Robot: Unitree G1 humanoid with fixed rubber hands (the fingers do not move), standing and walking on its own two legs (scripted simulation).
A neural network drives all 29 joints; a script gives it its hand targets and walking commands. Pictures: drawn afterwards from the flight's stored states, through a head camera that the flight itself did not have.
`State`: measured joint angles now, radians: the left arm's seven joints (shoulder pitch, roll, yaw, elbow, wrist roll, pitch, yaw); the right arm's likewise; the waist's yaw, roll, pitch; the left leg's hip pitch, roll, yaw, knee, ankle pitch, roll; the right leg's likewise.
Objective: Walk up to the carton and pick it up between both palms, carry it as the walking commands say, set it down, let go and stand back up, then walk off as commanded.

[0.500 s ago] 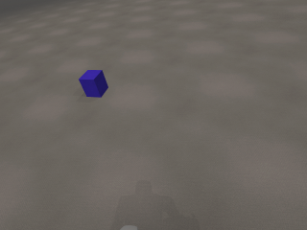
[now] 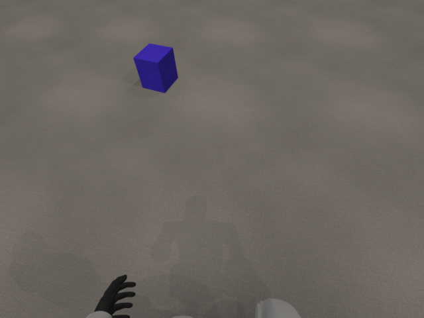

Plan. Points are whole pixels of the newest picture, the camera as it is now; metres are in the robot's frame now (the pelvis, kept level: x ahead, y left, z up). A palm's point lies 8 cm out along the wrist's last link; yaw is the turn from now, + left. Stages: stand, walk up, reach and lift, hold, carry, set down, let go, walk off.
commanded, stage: walk up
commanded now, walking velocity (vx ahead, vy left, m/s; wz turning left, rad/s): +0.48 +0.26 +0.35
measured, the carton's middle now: (157, 68) +1.79 +0.46 -0.59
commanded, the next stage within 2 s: none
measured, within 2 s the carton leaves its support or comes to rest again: neither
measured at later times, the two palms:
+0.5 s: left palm out of the picture +0.13 +0.26 -0.07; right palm (299, 207) +0.38 -0.19 -0.12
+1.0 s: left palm (104, 127) +0.63 +0.35 -0.05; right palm (268, 160) +0.55 -0.14 -0.13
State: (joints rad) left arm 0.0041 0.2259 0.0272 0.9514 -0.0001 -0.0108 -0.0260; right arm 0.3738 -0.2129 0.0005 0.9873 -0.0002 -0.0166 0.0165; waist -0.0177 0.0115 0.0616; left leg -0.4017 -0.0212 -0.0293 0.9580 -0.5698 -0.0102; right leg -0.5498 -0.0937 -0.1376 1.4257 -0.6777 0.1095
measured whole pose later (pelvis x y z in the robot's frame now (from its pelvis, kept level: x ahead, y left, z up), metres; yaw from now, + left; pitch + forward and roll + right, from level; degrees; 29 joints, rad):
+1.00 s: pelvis +0.52 +0.09 +0.03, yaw +10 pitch +0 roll +4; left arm 0.08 0.20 0.03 0.92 0.00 -0.06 -0.01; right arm 0.35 -0.21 0.00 1.05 0.00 0.00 0.01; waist -0.03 0.01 -0.05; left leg -0.39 -0.02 -0.02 1.10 -0.45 -0.02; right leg -0.41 -0.10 -0.13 0.85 -0.45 -0.06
